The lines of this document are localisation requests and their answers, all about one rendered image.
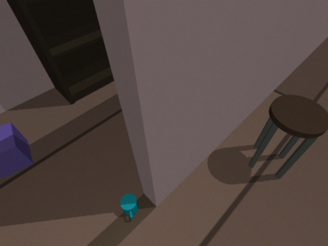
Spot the stool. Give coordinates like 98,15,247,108
248,95,328,179

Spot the bookshelf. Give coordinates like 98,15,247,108
7,0,114,104

